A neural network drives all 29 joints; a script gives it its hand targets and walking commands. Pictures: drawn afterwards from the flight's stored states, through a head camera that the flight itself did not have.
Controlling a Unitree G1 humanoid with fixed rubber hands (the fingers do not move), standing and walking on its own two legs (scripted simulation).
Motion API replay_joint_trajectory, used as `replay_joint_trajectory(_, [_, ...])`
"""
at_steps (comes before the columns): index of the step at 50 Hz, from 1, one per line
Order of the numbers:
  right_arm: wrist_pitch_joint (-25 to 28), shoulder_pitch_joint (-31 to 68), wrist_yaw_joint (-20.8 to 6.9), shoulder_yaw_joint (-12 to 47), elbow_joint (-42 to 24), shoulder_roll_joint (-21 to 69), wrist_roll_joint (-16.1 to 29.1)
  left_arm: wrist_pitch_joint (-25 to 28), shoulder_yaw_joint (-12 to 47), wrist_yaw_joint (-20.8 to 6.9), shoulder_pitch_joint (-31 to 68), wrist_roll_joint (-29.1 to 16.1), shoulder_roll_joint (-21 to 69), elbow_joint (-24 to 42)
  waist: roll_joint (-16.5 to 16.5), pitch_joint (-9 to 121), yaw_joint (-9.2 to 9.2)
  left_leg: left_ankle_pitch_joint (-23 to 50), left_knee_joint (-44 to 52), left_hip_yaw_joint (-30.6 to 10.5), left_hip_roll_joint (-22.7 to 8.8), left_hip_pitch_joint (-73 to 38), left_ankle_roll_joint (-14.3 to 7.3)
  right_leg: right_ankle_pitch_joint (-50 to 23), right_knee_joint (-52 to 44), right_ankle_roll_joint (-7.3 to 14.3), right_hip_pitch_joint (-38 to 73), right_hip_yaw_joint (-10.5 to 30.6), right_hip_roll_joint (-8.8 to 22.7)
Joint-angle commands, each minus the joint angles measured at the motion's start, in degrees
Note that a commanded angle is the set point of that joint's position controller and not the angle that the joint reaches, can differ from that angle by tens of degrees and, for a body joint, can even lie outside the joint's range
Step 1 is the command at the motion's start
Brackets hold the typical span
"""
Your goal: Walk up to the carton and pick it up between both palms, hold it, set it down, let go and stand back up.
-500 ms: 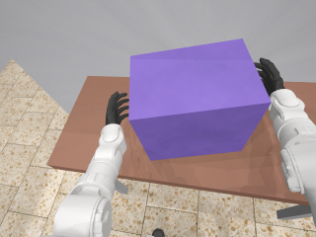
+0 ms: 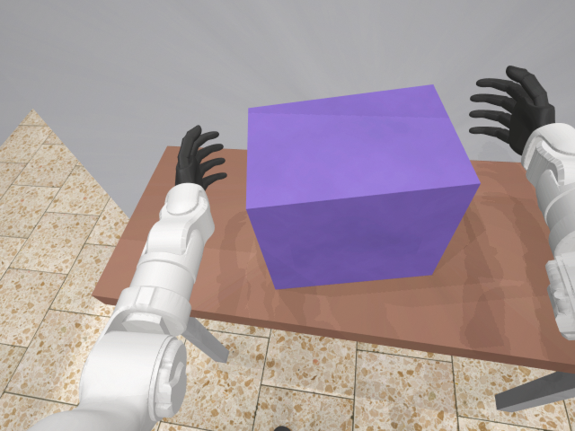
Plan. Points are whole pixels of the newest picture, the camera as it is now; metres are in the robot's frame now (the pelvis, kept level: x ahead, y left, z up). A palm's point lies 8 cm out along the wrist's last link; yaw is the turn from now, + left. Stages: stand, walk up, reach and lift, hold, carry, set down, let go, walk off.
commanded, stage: set down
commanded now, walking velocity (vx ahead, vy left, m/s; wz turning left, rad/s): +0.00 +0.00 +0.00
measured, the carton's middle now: (346, 197) +0.47 +0.05 +0.02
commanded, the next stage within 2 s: none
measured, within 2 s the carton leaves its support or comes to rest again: neither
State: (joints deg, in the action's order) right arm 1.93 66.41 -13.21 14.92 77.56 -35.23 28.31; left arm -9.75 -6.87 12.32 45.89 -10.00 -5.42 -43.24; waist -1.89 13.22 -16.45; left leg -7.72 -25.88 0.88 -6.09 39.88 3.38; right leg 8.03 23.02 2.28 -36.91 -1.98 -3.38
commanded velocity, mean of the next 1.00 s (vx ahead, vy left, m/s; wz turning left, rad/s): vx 0.00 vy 0.00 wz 0.00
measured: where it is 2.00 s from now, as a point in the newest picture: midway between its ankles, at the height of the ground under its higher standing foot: outside the picture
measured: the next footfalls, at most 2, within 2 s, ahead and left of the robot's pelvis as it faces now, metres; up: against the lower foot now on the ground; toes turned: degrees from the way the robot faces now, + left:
none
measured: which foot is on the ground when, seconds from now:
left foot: down 0.00-1.00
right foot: down 0.00-1.00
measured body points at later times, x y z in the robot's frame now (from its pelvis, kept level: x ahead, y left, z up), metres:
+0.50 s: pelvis +0.00 +0.00 +0.01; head +0.07 -0.03 +0.46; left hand +0.40 +0.26 +0.17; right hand +0.53 -0.19 +0.19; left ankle +0.02 +0.16 -0.73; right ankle +0.01 -0.09 -0.73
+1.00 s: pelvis -0.01 +0.00 +0.01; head +0.05 -0.01 +0.46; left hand +0.34 +0.25 +0.12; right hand +0.47 -0.21 +0.12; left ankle +0.02 +0.16 -0.73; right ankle +0.01 -0.09 -0.73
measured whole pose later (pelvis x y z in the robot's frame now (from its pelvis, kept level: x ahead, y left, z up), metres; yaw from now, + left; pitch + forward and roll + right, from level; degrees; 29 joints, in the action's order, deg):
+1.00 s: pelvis -0.01 +0.00 +0.01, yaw +2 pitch +10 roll -1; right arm -7.7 44.6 -16.1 1.9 53.1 -36.0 23.4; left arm -31.9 -8.9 13.7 25.1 -6.6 -4.0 -5.3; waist -2.2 4.8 -8.6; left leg -5.8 -20.4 -0.3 -4.6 24.9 3.2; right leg 7.6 19.1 2.4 -21.9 -3.3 -2.2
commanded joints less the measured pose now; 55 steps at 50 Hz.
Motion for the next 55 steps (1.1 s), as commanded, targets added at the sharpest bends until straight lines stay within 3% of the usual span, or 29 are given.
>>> replay_joint_trajectory(1, [-1.71,27.83,-0.22,-4.50,-8.61,-9.31,-1.58,-2.69,-0.48,1.03,23.79,-0.01,-8.09,10.10,10.73,29.73,2.24,10.95,1.23,3.85,5.79,-10.19,-0.25,-12.83,1.16,-1.84,25.83,1.08,-1.91])
replay_joint_trajectory(6, [-4.01,28.03,-0.64,-6.84,-9.07,-11.40,-2.05,-6.90,-0.15,1.90,25.94,0.41,-8.37,15.08,6.85,30.87,3.27,14.13,1.25,2.93,5.89,-14.80,0.80,-14.51,0.42,-1.24,25.81,0.28,-2.00])
replay_joint_trajectory(11, [-6.93,28.22,-0.79,-8.88,-12.92,-14.04,-1.97,-12.50,-0.23,2.57,26.23,0.52,-8.64,22.67,5.27,32.44,4.75,18.24,1.37,2.14,6.14,-19.42,1.52,-19.54,-0.09,-1.32,27.82,-0.37,-2.55])
replay_joint_trajectory(16, [-10.85,28.16,-0.65,-8.43,-18.56,-14.77,-1.49,-18.39,-3.35,2.48,24.87,0.78,-10.07,28.13,7.57,32.08,4.13,20.52,2.41,2.12,6.77,-19.14,1.17,-26.23,0.35,-2.48,33.52,0.11,-2.43])
replay_joint_trajectory(20, [-13.62,27.27,-0.71,-6.49,-18.38,-13.10,-0.95,-21.04,-5.57,1.42,22.86,1.41,-10.10,25.27,10.88,25.28,3.47,15.94,5.08,2.16,7.08,-16.40,-0.02,-25.85,-0.04,-3.26,36.72,1.25,-1.43])
replay_joint_trajectory(24, [-14.31,24.06,-0.79,-5.33,-19.65,-11.63,-0.16,-21.56,-6.27,0.40,19.81,2.15,-9.71,24.99,10.92,22.61,3.08,15.33,6.32,2.27,7.24,-16.45,-0.44,-25.61,-0.39,-3.37,38.35,2.06,-0.94])
replay_joint_trajectory(27, [-13.80,20.64,-0.66,-5.92,-20.85,-11.69,-0.41,-21.87,-6.60,-0.41,16.10,3.12,-8.67,26.20,10.83,20.75,3.85,16.38,6.64,2.23,7.18,-18.33,-0.48,-26.00,-0.98,-3.32,38.69,1.93,-1.09])
replay_joint_trajectory(35, [-9.51,11.48,-0.86,-12.59,-28.45,-13.57,-2.72,-20.25,-5.75,-0.81,6.99,4.76,-6.58,40.83,6.25,21.59,7.42,17.85,5.66,1.69,7.18,-24.25,-0.12,-22.86,-2.16,-2.13,36.10,1.15,-1.23])
replay_joint_trajectory(41, [-6.93,7.59,-1.69,-17.20,-34.43,-14.92,-4.23,-18.41,-2.77,0.66,3.05,3.04,-5.30,49.13,6.02,24.68,9.62,15.86,4.00,0.77,6.81,-26.92,-0.64,-18.83,-2.34,-1.25,31.69,0.79,-1.22])
replay_joint_trajectory(46, [-7.04,3.37,-2.95,-17.38,-33.74,-14.59,-4.62,-19.46,-2.23,1.52,-0.74,3.57,-3.59,48.60,6.46,21.67,9.54,12.55,4.11,0.35,6.41,-29.41,-1.46,-11.33,-3.84,-0.47,27.11,0.81,-1.06])
replay_joint_trajectory(50, [-6.73,0.29,-3.62,-16.63,-32.82,-14.36,-4.21,-19.83,-2.80,1.53,-3.82,4.87,-2.57,46.81,7.34,17.97,9.17,11.99,4.49,0.42,6.41,-29.53,-1.96,-10.89,-3.91,-0.50,27.39,1.41,-0.76])
replay_joint_trajectory(53, [-6.73,-3.14,-4.40,-15.84,-30.32,-13.60,-3.84,-19.86,-2.38,1.32,-6.12,6.00,-0.90,44.65,6.24,13.65,9.17,8.98,5.50,0.35,6.24,-28.84,-2.08,-7.03,-4.27,0.03,26.60,1.67,-0.53])
replay_joint_trajectory(55, [-5.94,-4.53,-4.77,-16.07,-32.04,-13.60,-4.07,-19.04,-2.02,1.47,-7.25,6.10,-0.93,44.65,7.08,13.07,8.96,8.14,5.50,0.53,6.31,-28.13,-2.44,-6.28,-4.16,-0.08,26.20,2.08,-0.30])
